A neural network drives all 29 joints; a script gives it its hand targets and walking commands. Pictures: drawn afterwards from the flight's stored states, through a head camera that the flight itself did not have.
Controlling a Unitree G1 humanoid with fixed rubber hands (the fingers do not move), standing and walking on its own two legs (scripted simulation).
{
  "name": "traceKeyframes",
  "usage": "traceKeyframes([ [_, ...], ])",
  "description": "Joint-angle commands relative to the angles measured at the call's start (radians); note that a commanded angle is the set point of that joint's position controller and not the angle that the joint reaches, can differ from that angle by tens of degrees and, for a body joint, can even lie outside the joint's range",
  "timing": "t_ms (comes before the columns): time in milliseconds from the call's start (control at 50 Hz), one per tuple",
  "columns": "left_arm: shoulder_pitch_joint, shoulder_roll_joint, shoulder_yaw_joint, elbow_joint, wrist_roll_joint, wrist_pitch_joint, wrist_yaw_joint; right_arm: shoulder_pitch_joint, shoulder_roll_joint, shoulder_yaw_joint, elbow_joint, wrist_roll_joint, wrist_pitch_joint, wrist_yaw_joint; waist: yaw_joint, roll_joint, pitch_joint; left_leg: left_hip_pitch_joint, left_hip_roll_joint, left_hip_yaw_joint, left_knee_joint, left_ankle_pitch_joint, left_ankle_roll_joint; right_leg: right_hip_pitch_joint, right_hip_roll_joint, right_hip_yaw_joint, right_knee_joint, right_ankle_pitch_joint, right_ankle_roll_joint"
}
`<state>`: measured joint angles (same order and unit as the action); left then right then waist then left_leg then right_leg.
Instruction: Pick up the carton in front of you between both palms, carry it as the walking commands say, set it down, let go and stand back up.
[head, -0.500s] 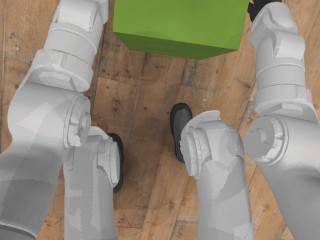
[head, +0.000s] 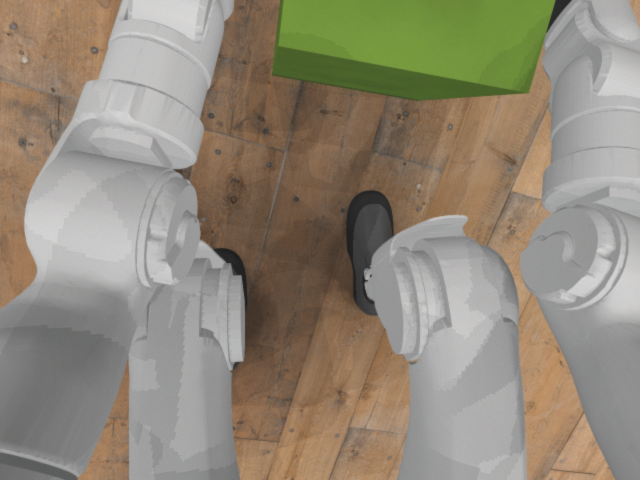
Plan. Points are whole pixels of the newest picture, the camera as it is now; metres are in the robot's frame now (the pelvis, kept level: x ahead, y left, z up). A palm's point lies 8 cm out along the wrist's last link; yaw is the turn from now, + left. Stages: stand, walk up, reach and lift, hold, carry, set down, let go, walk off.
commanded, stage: set down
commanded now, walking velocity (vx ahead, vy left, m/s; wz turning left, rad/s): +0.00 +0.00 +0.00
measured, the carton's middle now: out of the picture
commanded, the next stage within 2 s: let go in 1.58 s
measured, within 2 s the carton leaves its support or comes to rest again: neither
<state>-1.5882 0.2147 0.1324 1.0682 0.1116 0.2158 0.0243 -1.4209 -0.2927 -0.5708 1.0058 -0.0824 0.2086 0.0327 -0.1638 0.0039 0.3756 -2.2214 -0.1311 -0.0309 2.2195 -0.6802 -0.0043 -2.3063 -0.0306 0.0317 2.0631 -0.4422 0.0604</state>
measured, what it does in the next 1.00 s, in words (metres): rises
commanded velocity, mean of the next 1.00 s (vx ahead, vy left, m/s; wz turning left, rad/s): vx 0.00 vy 0.00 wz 0.00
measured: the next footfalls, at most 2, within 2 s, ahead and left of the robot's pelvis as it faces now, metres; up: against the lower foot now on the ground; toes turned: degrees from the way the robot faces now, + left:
none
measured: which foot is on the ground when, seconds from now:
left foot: down 0.00-1.00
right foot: down 0.00-1.00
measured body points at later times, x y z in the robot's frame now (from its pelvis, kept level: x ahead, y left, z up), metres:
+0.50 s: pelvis +0.00 -0.01 +0.00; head +0.38 -0.01 +0.21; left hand +0.60 +0.08 -0.20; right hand +0.49 -0.30 -0.20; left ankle +0.08 +0.11 -0.35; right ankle +0.15 -0.14 -0.35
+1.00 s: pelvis +0.00 -0.01 +0.08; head +0.35 -0.05 +0.35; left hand +0.63 +0.06 -0.04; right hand +0.51 -0.31 -0.05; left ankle +0.08 +0.11 -0.35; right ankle +0.15 -0.14 -0.35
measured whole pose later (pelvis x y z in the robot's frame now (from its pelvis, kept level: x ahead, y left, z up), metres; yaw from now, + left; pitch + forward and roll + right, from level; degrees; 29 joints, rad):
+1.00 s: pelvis +0.00 -0.01 +0.08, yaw -1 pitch +44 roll +0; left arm -1.56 0.43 0.06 1.11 -0.05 0.23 0.04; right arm -1.29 -0.23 -0.39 0.85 0.09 0.19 -0.12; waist -0.19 0.05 0.14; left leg -2.08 -0.07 -0.03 1.94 -0.63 -0.02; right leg -2.19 0.01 0.03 1.80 -0.39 0.03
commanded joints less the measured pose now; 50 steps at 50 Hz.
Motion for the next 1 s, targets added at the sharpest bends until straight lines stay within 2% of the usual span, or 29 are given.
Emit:
traceKeyframes([
  [0,-0.297,-0.6,-0.151,-0.038,-0.02,-0.023,-0.145,-0.427,0.733,0.22,-0.051,0.064,-0.01,0.2,-0.009,0.179,-0.816,0.29,0.003,0.008,-0.254,0.248,0.032,0.477,0.088,-0.084,-0.037,0.216,-0.033],
  [80,-0.266,-0.559,-0.131,-0.023,0.006,-0.017,-0.149,-0.402,0.692,0.198,-0.032,0.054,-0.011,0.192,0.006,0.185,-0.766,0.284,0.01,0.008,-0.251,0.226,0.033,0.462,0.088,-0.079,-0.033,0.19,-0.033],
  [160,-0.274,-0.513,-0.124,-0.037,0.02,-0.017,-0.144,-0.378,0.658,0.16,-0.017,0.04,-0.02,0.177,0.004,0.188,-0.766,0.309,0.018,0.006,-0.246,0.222,0.025,0.469,0.085,-0.09,-0.025,0.182,-0.027],
  [200,-0.287,-0.458,-0.124,-0.053,0.021,-0.021,-0.131,-0.349,0.613,0.131,-0.006,0.033,-0.031,0.159,-0.004,0.189,-0.782,0.334,0.025,0.003,-0.244,0.23,0.014,0.486,0.08,-0.098,-0.022,0.19,-0.02],
  [220,-0.285,-0.375,-0.113,-0.06,0.023,-0.027,-0.11,-0.31,0.54,0.099,0.01,0.026,-0.042,0.138,-0.008,0.189,-0.791,0.352,0.033,0.001,-0.244,0.239,0.006,0.494,0.072,-0.102,-0.019,0.198,-0.013],
  [240,-0.282,-0.269,-0.098,-0.066,0.019,-0.033,-0.088,-0.271,0.44,0.064,0.014,0.02,-0.056,0.111,-0.019,0.191,-0.807,0.368,0.041,-0.002,-0.245,0.244,-0.002,0.519,0.067,-0.107,-0.018,0.208,-0.009],
  [280,-0.267,0.035,-0.076,-0.069,0.002,-0.051,-0.017,-0.177,0.134,-0.005,0.045,0.014,-0.098,0.027,-0.039,0.19,-0.838,0.398,0.061,-0.013,-0.255,0.257,-0.014,0.554,0.054,-0.115,-0.02,0.228,-0.002],
  [300,-0.263,0.187,-0.076,-0.07,-0.023,-0.063,0.022,-0.144,-0.023,-0.021,0.055,0.034,-0.124,-0.021,-0.048,0.192,-0.861,0.421,0.07,-0.021,-0.26,0.272,-0.019,0.562,0.048,-0.115,-0.026,0.242,-0.002],
  [320,-0.307,0.246,-0.103,-0.064,-0.055,-0.071,0.046,-0.166,-0.088,-0.007,0.068,0.066,-0.147,-0.057,-0.056,0.198,-0.903,0.438,0.076,-0.031,-0.256,0.292,-0.025,0.571,0.044,-0.109,-0.029,0.265,-0.005],
  [360,-0.368,0.269,-0.166,-0.051,-0.129,-0.079,0.059,-0.206,-0.142,0.037,0.106,0.125,-0.173,-0.089,-0.082,0.217,-0.966,0.46,0.088,-0.04,-0.24,0.325,-0.033,0.582,0.034,-0.101,-0.023,0.305,-0.014],
  [440,-0.427,0.225,-0.288,-0.066,-0.264,-0.088,0.034,-0.253,-0.184,0.1,0.083,0.177,-0.207,-0.105,-0.151,0.24,-1.03,0.438,0.096,-0.04,-0.217,0.349,-0.036,0.624,0.016,-0.091,-0.029,0.379,-0.038],
  [480,-0.427,0.225,-0.311,-0.075,-0.304,-0.089,0.024,-0.254,-0.204,0.117,0.056,0.188,-0.213,-0.11,-0.181,0.232,-1.081,0.424,0.091,-0.028,-0.209,0.345,-0.037,0.687,0.014,-0.09,-0.039,0.42,-0.043],
  [520,-0.409,0.24,-0.311,-0.071,-0.318,-0.084,0.02,-0.242,-0.213,0.127,0.034,0.198,-0.208,-0.115,-0.194,0.219,-1.136,0.41,0.085,-0.011,-0.209,0.329,-0.04,0.761,0.015,-0.089,-0.048,0.449,-0.043],
  [580,-0.376,0.275,-0.282,-0.072,-0.301,-0.074,0.026,-0.214,-0.212,0.135,-0.023,0.21,-0.19,-0.125,-0.185,0.207,-1.242,0.403,0.074,0.018,-0.221,0.299,-0.045,0.879,0.021,-0.092,-0.066,0.479,-0.039],
  [680,-0.366,0.323,-0.19,-0.167,-0.23,-0.038,0.054,-0.182,-0.183,0.187,-0.186,0.25,-0.128,-0.147,-0.127,0.184,-1.495,0.449,0.047,0.075,-0.286,0.259,-0.032,1.094,0.043,-0.101,-0.128,0.507,-0.032],
  [720,-0.352,0.334,-0.153,-0.17,-0.207,-0.016,0.06,-0.168,-0.154,0.204,-0.217,0.252,-0.093,-0.158,-0.104,0.161,-1.492,0.452,0.037,0.088,-0.323,0.21,-0.018,1.095,0.051,-0.109,-0.168,0.448,-0.026],
  [780,-0.319,0.339,-0.105,-0.117,-0.182,0.002,0.054,-0.149,-0.103,0.21,-0.22,0.237,-0.059,-0.166,-0.077,0.123,-1.379,0.407,0.031,0.089,-0.376,0.142,0.001,1.015,0.058,-0.112,-0.228,0.342,-0.019],
  [880,-0.264,0.325,-0.063,-0.05,-0.163,-0.001,0.027,-0.127,-0.065,0.193,-0.246,0.189,-0.045,-0.162,-0.072,0.073,-1.319,0.355,0.027,0.082,-0.458,0.125,0.01,0.99,0.062,-0.116,-0.304,0.32,-0.006],
  [980,-0.232,0.306,-0.056,-0.054,-0.151,0.001,0.009,-0.077,-0.06,0.168,-0.28,0.159,-0.034,-0.152,-0.091,0.099,-1.367,0.414,0.02,0.082,-0.537,0.158,0.001,1.001,0.067,-0.128,-0.376,0.354,-0.001],
])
